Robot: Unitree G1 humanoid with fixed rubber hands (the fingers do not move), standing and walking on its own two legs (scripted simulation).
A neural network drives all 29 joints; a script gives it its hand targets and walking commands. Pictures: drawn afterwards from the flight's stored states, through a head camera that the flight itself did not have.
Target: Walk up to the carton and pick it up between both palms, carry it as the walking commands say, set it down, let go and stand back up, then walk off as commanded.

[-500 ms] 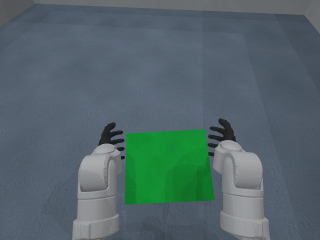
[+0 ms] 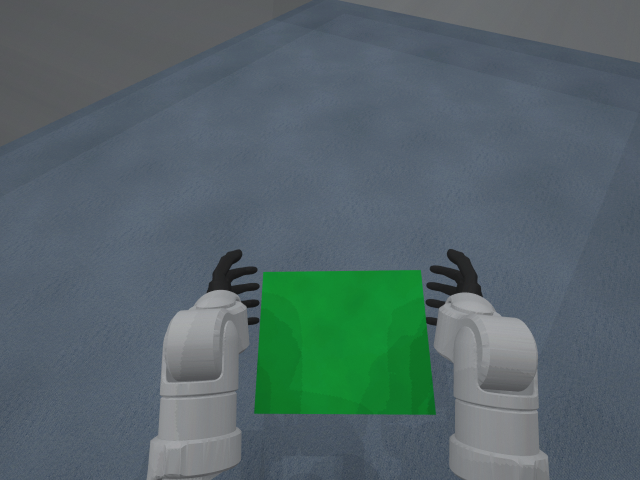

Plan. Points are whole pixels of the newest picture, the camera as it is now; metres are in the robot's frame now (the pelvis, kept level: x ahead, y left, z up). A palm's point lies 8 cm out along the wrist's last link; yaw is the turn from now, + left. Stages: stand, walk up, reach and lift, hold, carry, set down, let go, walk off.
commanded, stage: carry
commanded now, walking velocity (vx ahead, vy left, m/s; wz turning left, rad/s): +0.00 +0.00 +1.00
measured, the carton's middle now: (342, 346) +0.31 -0.03 -0.02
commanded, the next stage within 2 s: none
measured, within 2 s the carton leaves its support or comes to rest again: neither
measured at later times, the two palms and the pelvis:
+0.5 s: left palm (21, 445) +0.17 +0.28 +0.09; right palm (294, 324) +0.29 +0.03 +0.08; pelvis -0.04 +0.03 +0.00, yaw +26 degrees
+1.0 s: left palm out of the picture -0.07 +0.39 +0.05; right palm (56, 461) +0.17 +0.26 +0.06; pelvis -0.10 +0.06 -0.01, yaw +56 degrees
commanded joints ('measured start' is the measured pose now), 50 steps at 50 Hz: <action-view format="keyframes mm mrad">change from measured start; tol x32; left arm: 1 -448 -955 -592 -50 -415 -3 -370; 50 -651 -1045 -690 -118 -559 10 -399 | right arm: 1 -480 1045 673 91 459 11 535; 50 -490 1030 562 20 301 -54 490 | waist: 1 80 -228 -281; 6 43 369 -354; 23 72 207 -370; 25 73 -333 -376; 40 77 -304 -303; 44 46 420 -408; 50 46 184 -484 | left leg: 1 35 -37 75 -161 4 13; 4 323 -29 -11 -497 243 42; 7 642 310 -532 -341 1363 228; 13 442 173 -393 -438 587 175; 23 187 46 -440 -580 420 19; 26 -215 -59 -149 59 -68 -20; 40 53 -39 91 -249 69 15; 43 490 77 -198 -510 460 59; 45 697 303 -541 -330 1441 231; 50 542 201 -289 -347 964 186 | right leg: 1 242 -226 51 -121 385 -65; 4 86 -156 -47 148 198 65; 6 -379 55 50 393 -483 167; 17 -213 184 289 317 -140 71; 23 216 271 185 -239 -112 18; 25 403 -222 684 -409 -195 -131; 37 286 -178 64 -129 580 -81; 42 205 -151 -32 187 468 59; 44 -350 70 50 483 -459 174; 50 -259 114 222 447 -206 113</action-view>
